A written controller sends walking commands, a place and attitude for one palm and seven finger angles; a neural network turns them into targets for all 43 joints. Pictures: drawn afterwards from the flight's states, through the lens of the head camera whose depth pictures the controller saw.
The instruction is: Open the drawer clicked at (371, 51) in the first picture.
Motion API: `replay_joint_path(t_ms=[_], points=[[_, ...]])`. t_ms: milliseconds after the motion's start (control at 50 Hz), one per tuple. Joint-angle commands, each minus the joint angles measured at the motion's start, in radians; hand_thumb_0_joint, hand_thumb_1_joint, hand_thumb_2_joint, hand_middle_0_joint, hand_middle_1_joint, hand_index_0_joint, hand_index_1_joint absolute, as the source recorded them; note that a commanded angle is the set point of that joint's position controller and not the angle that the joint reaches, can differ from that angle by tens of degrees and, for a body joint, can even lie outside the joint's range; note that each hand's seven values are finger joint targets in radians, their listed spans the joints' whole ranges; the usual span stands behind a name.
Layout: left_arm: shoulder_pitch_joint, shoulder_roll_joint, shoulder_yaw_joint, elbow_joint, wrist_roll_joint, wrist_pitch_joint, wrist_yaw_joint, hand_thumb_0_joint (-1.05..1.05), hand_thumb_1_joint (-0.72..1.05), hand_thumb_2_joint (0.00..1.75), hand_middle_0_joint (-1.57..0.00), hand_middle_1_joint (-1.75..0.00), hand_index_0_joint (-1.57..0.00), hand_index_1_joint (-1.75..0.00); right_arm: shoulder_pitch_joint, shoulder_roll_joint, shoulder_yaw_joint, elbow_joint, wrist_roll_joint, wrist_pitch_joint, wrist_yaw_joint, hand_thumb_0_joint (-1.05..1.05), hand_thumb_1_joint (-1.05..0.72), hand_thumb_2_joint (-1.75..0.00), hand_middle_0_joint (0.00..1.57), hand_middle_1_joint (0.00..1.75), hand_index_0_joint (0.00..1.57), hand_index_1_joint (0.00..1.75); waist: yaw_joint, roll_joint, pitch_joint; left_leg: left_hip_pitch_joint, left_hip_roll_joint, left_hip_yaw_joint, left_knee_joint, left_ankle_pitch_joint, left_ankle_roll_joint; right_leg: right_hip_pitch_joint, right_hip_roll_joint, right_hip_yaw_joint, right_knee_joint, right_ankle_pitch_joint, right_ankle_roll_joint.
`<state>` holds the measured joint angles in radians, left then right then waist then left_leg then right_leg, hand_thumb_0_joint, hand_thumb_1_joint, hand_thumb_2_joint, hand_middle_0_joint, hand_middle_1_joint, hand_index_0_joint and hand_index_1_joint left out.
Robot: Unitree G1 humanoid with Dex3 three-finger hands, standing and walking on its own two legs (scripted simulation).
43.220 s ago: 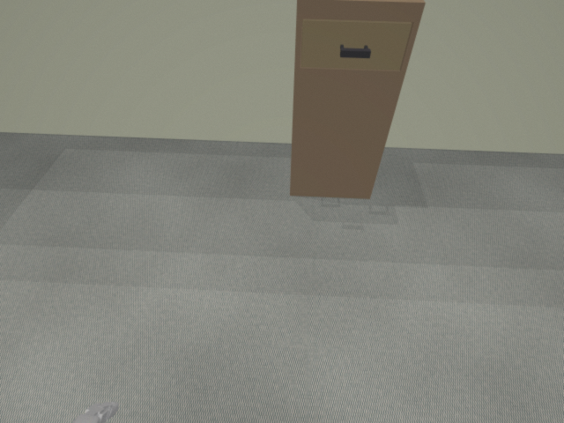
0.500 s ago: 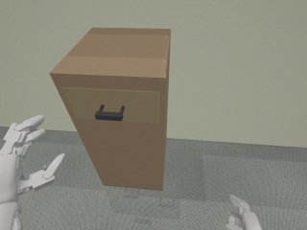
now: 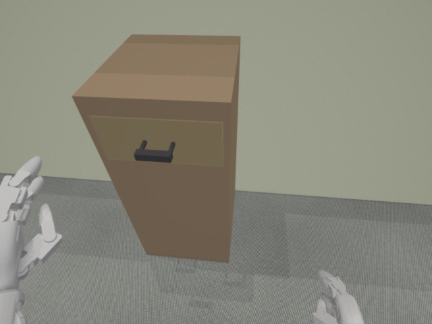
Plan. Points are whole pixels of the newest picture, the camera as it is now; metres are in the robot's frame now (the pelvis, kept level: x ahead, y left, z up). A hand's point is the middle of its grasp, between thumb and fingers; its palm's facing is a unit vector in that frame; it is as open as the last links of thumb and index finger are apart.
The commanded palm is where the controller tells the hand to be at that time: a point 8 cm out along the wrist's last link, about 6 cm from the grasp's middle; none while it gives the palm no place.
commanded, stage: step back with the hand held close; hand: left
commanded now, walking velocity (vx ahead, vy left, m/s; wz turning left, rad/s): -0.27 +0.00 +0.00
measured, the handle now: (155, 150) +0.55 +0.23 -0.01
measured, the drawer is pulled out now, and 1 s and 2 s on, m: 0.00 0.00 0.00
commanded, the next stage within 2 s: stop stepping back and stand still in 1.32 s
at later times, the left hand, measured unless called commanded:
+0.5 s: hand (26, 260) +0.15 +0.27 +0.15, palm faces +0.38 -0.82 -0.43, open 7.4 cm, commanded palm +0.10 +0.31 +0.18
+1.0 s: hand (25, 311) +0.10 +0.23 +0.15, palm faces +0.35 -0.83 -0.43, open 7.4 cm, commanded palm +0.04 +0.28 +0.18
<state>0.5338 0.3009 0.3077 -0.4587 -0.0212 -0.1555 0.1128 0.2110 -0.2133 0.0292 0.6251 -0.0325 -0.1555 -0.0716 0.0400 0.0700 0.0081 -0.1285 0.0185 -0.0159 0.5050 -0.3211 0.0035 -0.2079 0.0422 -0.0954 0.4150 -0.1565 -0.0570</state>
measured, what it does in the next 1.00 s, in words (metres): walks backwards: right foot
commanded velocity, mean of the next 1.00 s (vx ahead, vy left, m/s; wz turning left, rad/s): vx -0.31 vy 0.00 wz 0.01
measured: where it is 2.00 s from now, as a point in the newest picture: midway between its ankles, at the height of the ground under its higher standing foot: outside the picture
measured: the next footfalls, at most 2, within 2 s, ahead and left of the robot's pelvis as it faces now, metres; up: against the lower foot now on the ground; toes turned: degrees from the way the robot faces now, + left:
right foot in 0.98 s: -0.11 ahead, -0.08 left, +0.00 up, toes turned -2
left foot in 1.36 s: -0.23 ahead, +0.11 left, +0.00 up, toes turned +2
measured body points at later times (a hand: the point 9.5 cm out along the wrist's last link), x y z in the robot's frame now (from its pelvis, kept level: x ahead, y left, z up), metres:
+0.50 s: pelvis -0.04 +0.03 -0.02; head -0.05 +0.05 +0.43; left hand +0.13 +0.31 +0.18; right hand +0.12 -0.21 -0.07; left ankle -0.03 +0.12 -0.74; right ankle +0.05 -0.08 -0.74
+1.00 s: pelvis -0.11 +0.00 -0.01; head -0.10 +0.01 +0.44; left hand +0.07 +0.27 +0.18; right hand +0.02 -0.23 -0.10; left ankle -0.03 +0.12 -0.74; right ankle -0.15 -0.08 -0.74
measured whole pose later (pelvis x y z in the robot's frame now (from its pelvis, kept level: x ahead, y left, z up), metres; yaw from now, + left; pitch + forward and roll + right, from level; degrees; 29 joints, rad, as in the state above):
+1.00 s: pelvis -0.11 +0.00 -0.01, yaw -3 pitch +4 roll -1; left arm 0.66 0.35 0.36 -0.60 -0.03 -0.18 0.18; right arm 0.27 -0.18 0.02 0.65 -0.06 -0.17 -0.07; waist -0.03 0.01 -0.07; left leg -0.47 0.04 0.02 0.58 -0.17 0.00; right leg -0.26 0.07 -0.02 0.54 -0.36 -0.03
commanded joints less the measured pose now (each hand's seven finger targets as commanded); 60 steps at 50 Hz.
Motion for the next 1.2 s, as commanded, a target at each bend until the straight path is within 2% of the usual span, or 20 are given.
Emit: replay_joint_path(t_ms=[0,60,140,220,460,540,620,680,720,740,760,800,880,940,960,1000,1020,1060,1100,1180], points=[[-0.040,0.140,0.084,-0.184,0.030,-0.057,0.029,0.00,0.90,0.90,-0.20,-0.30,-0.20,-0.30,-0.063,-0.116,-0.063,-0.177,0.000,0.021,-0.017,0.00,-0.90,-0.90,0.20,0.30,0.20,0.30,-0.055,-0.192,-0.043,-0.096,-0.007,-0.022,0.117,-0.025,0.022,-0.138,-0.244,0.291,-0.217,-0.277,-0.027],[0.019,0.169,0.112,-0.273,0.026,-0.063,0.044,0.00,0.90,0.90,-0.20,-0.30,-0.20,-0.30,-0.056,-0.123,-0.065,-0.205,0.000,0.042,-0.018,0.00,-0.90,-0.90,0.20,0.30,0.20,0.30,-0.051,-0.128,-0.161,-0.120,0.019,-0.038,0.012,0.069,0.023,-0.020,-0.229,0.241,-0.092,-0.074,-0.028],[0.076,0.204,0.135,-0.380,0.027,-0.070,0.067,0.00,0.90,0.90,-0.20,-0.30,-0.20,-0.30,-0.073,-0.124,-0.071,-0.240,-0.003,0.043,-0.022,0.00,-0.90,-0.90,0.20,0.30,0.20,0.30,-0.047,0.001,-0.217,-0.232,0.097,-0.119,-0.046,0.443,0.019,0.129,-0.112,0.126,0.125,0.261,0.012],[0.124,0.234,0.166,-0.437,0.013,-0.083,0.065,0.00,0.90,0.90,-0.20,-0.30,-0.20,-0.30,-0.052,-0.119,-0.076,-0.254,0.003,0.025,-0.014,0.00,-0.90,-0.90,0.20,0.30,0.20,0.30,-0.047,0.035,-0.245,-0.274,0.084,-0.099,0.024,0.503,-0.012,0.149,-0.143,0.149,0.170,0.362,-0.013],[0.044,0.173,0.149,-0.310,0.030,-0.086,0.068,0.00,0.90,0.90,-0.20,-0.30,-0.20,-0.30,-0.037,-0.140,-0.078,-0.229,-0.020,0.014,-0.026,0.00,-0.90,-0.90,0.20,0.30,0.20,0.30,-0.066,0.039,-0.071,-0.563,0.145,-0.147,-0.099,-0.018,0.051,0.055,-0.069,0.140,0.241,-0.017,0.027],[-0.028,0.166,0.127,-0.302,0.042,-0.082,0.077,0.00,0.90,0.90,-0.20,-0.30,-0.20,-0.30,-0.027,-0.146,-0.075,-0.228,-0.021,0.012,-0.028,0.00,-0.90,-0.90,0.20,0.30,0.20,0.30,-0.074,-0.055,-0.027,-0.570,0.091,-0.123,-0.030,-0.238,0.058,-0.048,-0.126,0.239,0.129,-0.196,0.009],[-0.075,0.179,0.119,-0.340,0.054,-0.086,0.090,0.00,0.90,0.90,-0.20,-0.30,-0.20,-0.30,-0.013,-0.145,-0.071,-0.221,-0.024,0.016,-0.034,0.00,-0.90,-0.90,0.20,0.30,0.20,0.30,-0.077,-0.133,-0.035,-0.389,0.025,-0.094,0.108,-0.313,0.042,-0.255,-0.191,0.313,-0.062,-0.452,-0.019],[-0.047,0.187,0.125,-0.341,0.054,-0.089,0.098,0.00,0.90,0.90,-0.20,-0.30,-0.20,-0.30,-0.005,-0.137,-0.063,-0.207,-0.026,0.026,-0.039,0.00,-0.90,-0.90,0.20,0.30,0.20,0.30,-0.083,-0.115,-0.067,-0.274,0.027,-0.105,0.101,-0.273,0.045,-0.339,-0.186,0.265,-0.055,-0.449,-0.019],[-0.028,0.184,0.140,-0.375,0.044,-0.095,0.097,0.00,0.90,0.90,-0.20,-0.30,-0.20,-0.30,-0.017,-0.140,-0.062,-0.208,-0.029,0.019,-0.038,0.00,-0.90,-0.90,0.20,0.30,0.20,0.30,-0.083,0.046,-0.089,-0.389,0.117,-0.213,-0.092,-0.189,0.084,-0.207,-0.084,0.155,0.166,-0.298,0.023],[-0.011,0.188,0.158,-0.394,0.039,-0.098,0.100,0.00,0.90,0.90,-0.20,-0.30,-0.20,-0.30,-0.041,-0.142,-0.068,-0.213,-0.032,0.006,-0.042,0.00,-0.90,-0.90,0.20,0.30,0.20,0.30,-0.074,0.159,-0.091,-0.533,0.211,-0.296,-0.197,-0.153,0.116,-0.085,-0.013,0.093,0.372,-0.232,0.049],[-0.006,0.200,0.174,-0.410,0.037,-0.104,0.102,0.00,0.90,0.90,-0.20,-0.30,-0.20,-0.30,-0.039,-0.114,-0.073,-0.220,-0.040,-0.012,-0.049,0.00,-0.90,-0.90,0.20,0.30,0.20,0.30,-0.062,0.190,-0.092,-0.596,0.259,-0.331,-0.242,-0.074,0.128,-0.038,0.018,0.097,0.500,-0.256,0.062],[0.107,0.183,0.174,-0.339,0.016,-0.104,0.093,0.00,0.90,0.90,-0.20,-0.30,-0.20,-0.30,-0.022,-0.116,-0.083,-0.204,-0.034,-0.030,-0.039,0.00,-0.90,-0.90,0.20,0.30,0.20,0.30,-0.059,0.127,-0.118,-0.557,0.263,-0.262,-0.238,-0.058,0.138,-0.033,0.030,0.118,0.562,-0.332,0.064],[0.142,0.139,0.113,-0.334,-0.012,-0.084,0.093,0.00,0.90,0.90,-0.20,-0.30,-0.20,-0.30,-0.033,-0.121,-0.075,-0.146,-0.028,-0.067,-0.022,0.00,-0.90,-0.90,0.20,0.30,0.20,0.30,-0.061,0.088,-0.126,-0.253,0.224,-0.246,-0.152,0.366,0.110,-0.115,0.020,0.081,0.249,-0.284,0.079],[0.099,0.183,0.121,-0.360,-0.018,-0.092,0.075,0.00,0.90,0.90,-0.20,-0.30,-0.20,-0.30,-0.060,-0.142,-0.071,-0.120,-0.014,-0.072,-0.008,0.00,-0.90,-0.90,0.20,0.30,0.20,0.30,-0.052,0.064,-0.146,-0.203,0.201,-0.222,-0.114,0.366,0.073,-0.022,-0.013,0.097,-0.004,-0.091,0.064],[0.088,0.216,0.142,-0.365,-0.008,-0.095,0.076,0.00,0.90,0.90,-0.20,-0.30,-0.20,-0.30,-0.067,-0.138,-0.073,-0.117,-0.012,-0.063,-0.004,0.00,-0.90,-0.90,0.20,0.30,0.20,0.30,-0.056,-0.025,-0.140,-0.248,0.161,-0.162,-0.030,0.278,0.046,0.001,-0.088,0.161,-0.061,0.100,0.036],[0.023,0.277,0.187,-0.337,-0.023,-0.120,0.065,0.00,0.90,0.90,-0.20,-0.30,-0.20,-0.30,-0.102,-0.108,-0.076,-0.138,0.033,-0.053,0.004,0.00,-0.90,-0.90,0.20,0.30,0.20,0.30,-0.045,-0.254,-0.173,-0.329,-0.014,0.011,0.258,-0.079,-0.025,-0.036,-0.356,0.440,-0.129,0.415,-0.045],[0.039,0.261,0.177,-0.320,-0.019,-0.112,0.066,0.00,0.90,0.90,-0.20,-0.30,-0.20,-0.30,-0.120,-0.110,-0.088,-0.144,0.045,-0.051,0.006,0.00,-0.90,-0.90,0.20,0.30,0.20,0.30,-0.023,-0.263,-0.186,-0.417,-0.049,-0.033,0.430,-0.166,-0.022,0.027,-0.388,0.430,-0.090,0.562,-0.046],[0.089,0.265,0.206,-0.291,-0.006,-0.110,0.058,0.00,0.90,0.90,-0.20,-0.30,-0.20,-0.30,-0.117,-0.093,-0.077,-0.150,0.033,-0.031,0.009,0.00,-0.90,-0.90,0.20,0.30,0.20,0.30,-0.030,-0.175,-0.238,-0.475,-0.034,-0.040,0.497,-0.161,-0.028,0.106,-0.358,0.369,-0.021,0.701,-0.046],[0.100,0.251,0.186,-0.273,0.003,-0.109,0.049,0.00,0.90,0.90,-0.20,-0.30,-0.20,-0.30,-0.109,-0.058,-0.059,-0.164,0.037,0.010,-0.002,0.00,-0.90,-0.90,0.20,0.30,0.20,0.30,-0.044,-0.194,-0.223,-0.431,-0.022,0.016,0.476,-0.124,-0.044,0.099,-0.300,0.275,-0.004,0.722,-0.061],[0.052,0.236,0.161,-0.275,0.010,-0.105,0.044,0.00,0.90,0.90,-0.20,-0.30,-0.20,-0.30,-0.113,-0.066,-0.062,-0.182,0.035,0.034,-0.017,0.00,-0.90,-0.90,0.20,0.30,0.20,0.30,-0.046,-0.196,-0.168,-0.358,-0.026,0.057,0.320,-0.138,-0.026,0.078,-0.275,0.279,-0.036,0.667,-0.059]])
